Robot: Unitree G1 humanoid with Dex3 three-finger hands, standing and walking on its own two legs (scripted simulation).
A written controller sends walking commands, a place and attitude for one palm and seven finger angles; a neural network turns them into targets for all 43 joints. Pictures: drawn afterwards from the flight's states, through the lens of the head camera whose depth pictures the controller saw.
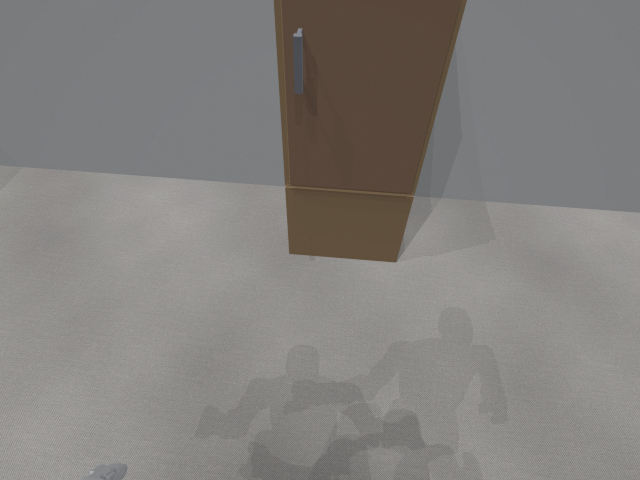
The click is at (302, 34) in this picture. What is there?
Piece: cupboard door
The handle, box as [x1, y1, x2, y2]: [293, 28, 302, 93]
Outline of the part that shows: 301,28 298,28 297,32 293,35 295,93 302,92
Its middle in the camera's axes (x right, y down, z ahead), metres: -0.06 -0.44 +0.96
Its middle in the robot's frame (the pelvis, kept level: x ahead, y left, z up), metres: +1.02 +0.11 +0.05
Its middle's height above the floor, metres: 0.82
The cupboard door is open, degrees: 0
